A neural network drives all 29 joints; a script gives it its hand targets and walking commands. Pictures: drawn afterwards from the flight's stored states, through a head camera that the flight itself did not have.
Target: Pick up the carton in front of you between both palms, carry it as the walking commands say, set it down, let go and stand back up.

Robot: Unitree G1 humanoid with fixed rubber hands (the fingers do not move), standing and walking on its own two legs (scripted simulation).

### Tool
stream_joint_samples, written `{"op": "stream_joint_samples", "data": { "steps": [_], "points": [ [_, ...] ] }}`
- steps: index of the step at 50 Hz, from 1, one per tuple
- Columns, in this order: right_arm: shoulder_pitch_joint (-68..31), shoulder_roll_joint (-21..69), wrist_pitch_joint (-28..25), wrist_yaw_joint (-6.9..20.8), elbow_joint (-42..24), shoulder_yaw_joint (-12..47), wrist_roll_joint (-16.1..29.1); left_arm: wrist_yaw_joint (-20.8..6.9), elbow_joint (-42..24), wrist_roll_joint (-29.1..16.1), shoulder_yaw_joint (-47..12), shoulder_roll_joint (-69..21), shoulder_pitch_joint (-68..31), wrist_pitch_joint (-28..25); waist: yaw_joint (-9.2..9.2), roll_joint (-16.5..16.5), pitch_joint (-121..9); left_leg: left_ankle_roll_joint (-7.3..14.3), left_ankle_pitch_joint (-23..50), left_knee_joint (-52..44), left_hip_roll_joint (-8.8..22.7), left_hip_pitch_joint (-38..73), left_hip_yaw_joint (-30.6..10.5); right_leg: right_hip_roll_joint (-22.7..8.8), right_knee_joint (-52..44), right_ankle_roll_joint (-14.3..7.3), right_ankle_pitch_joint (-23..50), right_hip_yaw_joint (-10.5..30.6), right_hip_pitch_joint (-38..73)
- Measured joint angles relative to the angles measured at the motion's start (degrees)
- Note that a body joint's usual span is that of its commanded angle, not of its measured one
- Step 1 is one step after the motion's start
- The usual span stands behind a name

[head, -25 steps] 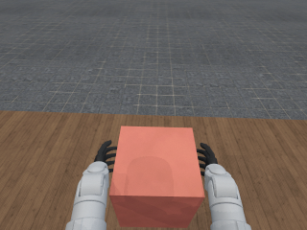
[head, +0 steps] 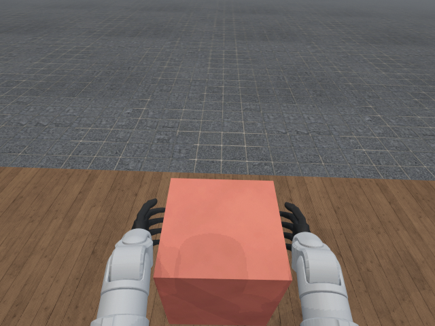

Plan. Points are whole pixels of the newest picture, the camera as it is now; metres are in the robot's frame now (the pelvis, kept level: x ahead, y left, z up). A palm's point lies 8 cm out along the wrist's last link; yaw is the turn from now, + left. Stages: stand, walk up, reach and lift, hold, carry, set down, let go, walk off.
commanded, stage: hold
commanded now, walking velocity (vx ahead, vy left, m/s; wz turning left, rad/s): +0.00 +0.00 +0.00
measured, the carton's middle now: (219, 254) +0.30 +0.00 -0.03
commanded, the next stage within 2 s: carry in 0.44 s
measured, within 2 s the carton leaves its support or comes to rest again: neither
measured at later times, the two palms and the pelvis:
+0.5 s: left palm (141, 236) +0.29 +0.15 +0.05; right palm (300, 239) +0.29 -0.15 +0.05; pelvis -0.01 +0.00 +0.00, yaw +1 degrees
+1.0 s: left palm (133, 179) +0.41 +0.19 +0.08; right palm (270, 173) +0.43 -0.11 +0.09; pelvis +0.18 +0.02 -0.01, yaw +3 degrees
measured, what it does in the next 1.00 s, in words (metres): walks ahead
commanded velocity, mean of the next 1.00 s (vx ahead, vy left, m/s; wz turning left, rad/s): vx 0.30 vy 0.00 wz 0.00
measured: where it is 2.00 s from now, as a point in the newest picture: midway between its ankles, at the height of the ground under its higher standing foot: (206, 244)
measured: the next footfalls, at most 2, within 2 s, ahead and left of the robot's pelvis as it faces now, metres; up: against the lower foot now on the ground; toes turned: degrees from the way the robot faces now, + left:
left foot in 1.04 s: +0.29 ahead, +0.13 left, +0.00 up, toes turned +12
right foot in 1.48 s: +0.67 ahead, -0.05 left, +0.00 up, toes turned -10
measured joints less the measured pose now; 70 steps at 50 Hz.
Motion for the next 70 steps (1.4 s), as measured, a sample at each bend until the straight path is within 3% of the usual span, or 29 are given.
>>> {"op": "stream_joint_samples", "data": {
  "steps": [21,25,28,31,33,37,41,46,50,52,54,56,59,65,70],
  "points": [
    [-3.4,0.8,0.4,0.8,2.5,-2.8,-1.8,-0.9,2.4,2.0,2.9,-0.8,-3.3,0.3,-0.03,0.0,1.5,-0.2,-0.1,1.5,0.0,-0.7,0.1,0.1,1.5,-0.1,-0.1,-0.4,-0.6],
    [-2.4,0.5,1.0,0.5,1.0,-2.0,-1.0,-0.5,1.0,1.2,1.7,-0.6,-2.4,1.0,-0.35,-0.1,-2.3,-0.2,-5.3,6.8,0.7,-6.5,1.7,-0.6,6.1,0.0,-4.7,-2.5,-5.9],
    [-1.4,0.2,2.3,0.0,-2.4,-1.1,0.7,0.2,-2.2,-0.1,0.3,-0.4,-1.7,2.5,-0.65,-0.2,-4.6,0.1,-10.5,10.7,1.9,-10.5,3.9,-1.6,7.9,-0.1,-7.0,-4.5,-8.8],
    [-0.5,0.1,4.4,-0.8,-7.3,-0.1,2.8,1.2,-7.4,-1.7,-1.4,-0.2,-0.8,4.9,-0.64,-1.1,-6.0,0.3,-8.3,11.7,2.2,-12.1,6.3,-3.0,10.4,0.4,-5.7,-5.1,-10.9],
    [0.0,0.0,6.6,-1.4,-10.7,1.1,4.2,1.7,-11.9,-3.1,-2.1,0.1,0.5,7.3,-0.37,-1.7,-7.2,0.2,-6.3,11.1,2.0,-12.0,7.8,-4.2,13.6,0.2,-10.4,-5.3,-12.4],
    [1.4,-0.2,11.4,-2.9,-17.3,4.4,6.0,3.0,-20.3,-6.5,-2.7,0.9,3.4,12.3,0.48,0.1,-8.8,0.6,-8.5,9.5,3.5,-10.8,9.1,-4.1,18.0,-0.1,-16.4,-11.0,-16.6],
    [4.7,-0.8,16.7,-4.4,-27.0,5.1,8.0,4.7,-26.9,-9.1,-5.1,0.8,4.5,17.0,-0.13,1.9,-8.8,0.2,-11.3,11.3,5.0,-10.2,8.3,-2.3,7.8,-1.3,-4.4,-16.1,-14.1],
    [10.5,-1.2,22.3,-6.6,-34.9,5.3,11.7,6.2,-32.5,-10.6,-8.9,1.2,8.7,22.2,-0.15,-0.8,-9.9,1.3,-19.1,27.4,4.0,-20.3,13.5,-4.4,6.2,-1.6,-8.3,-17.2,-10.2],
    [13.3,-1.1,24.5,-6.7,-39.4,7.2,13.5,7.5,-39.9,-11.9,-9.4,1.2,13.2,25.2,1.24,-2.8,-8.8,1.3,-10.5,17.2,3.3,-23.8,16.7,-6.0,2.1,0.2,-9.4,-16.4,-4.5],
    [13.6,-1.1,24.9,-6.8,-41.4,7.9,13.9,8.0,-43.0,-12.6,-9.3,1.2,14.2,25.9,1.77,-3.0,-7.9,1.6,-4.7,10.2,3.0,-22.3,19.2,-6.9,4.8,1.2,-12.8,-15.9,-2.6],
    [13.3,-1.1,24.9,-7.0,-41.3,9.0,14.0,8.4,-44.6,-13.3,-8.2,1.2,14.8,26.5,1.91,-3.4,-8.1,4.1,0.0,11.7,2.7,-20.9,21.1,-8.6,15.1,1.2,-16.6,-15.1,-5.0],
    [13.4,-1.1,25.3,-7.5,-40.6,9.5,14.0,8.7,-44.3,-14.2,-7.2,1.2,14.7,27.4,1.31,-2.3,-8.4,5.6,-4.3,12.8,2.7,-19.2,21.5,-7.6,30.5,0.2,-17.8,-12.9,-11.7],
    [14.8,-1.0,26.4,-8.2,-41.6,9.1,14.0,8.7,-42.8,-14.9,-7.5,1.3,14.0,28.3,-0.15,-0.4,-8.7,4.6,-5.4,8.1,2.6,-14.5,21.1,-6.7,42.4,-1.3,-14.9,-13.1,-21.2],
    [15.7,-0.9,26.4,-8.4,-43.3,8.4,14.1,7.5,-42.8,-13.8,-9.0,1.2,14.8,26.9,-2.92,1.2,-8.6,3.5,-5.8,-3.2,3.0,-3.0,19.5,-6.6,29.1,-0.9,-3.1,-14.9,-30.9],
    [15.4,-1.0,25.7,-7.8,-42.8,8.9,14.2,7.3,-44.7,-12.6,-9.5,1.0,16.9,26.0,-2.68,0.5,-7.6,1.2,-10.5,-6.1,3.7,5.8,19.0,-5.8,14.2,-2.0,5.0,-18.5,-31.8]
  ]
}}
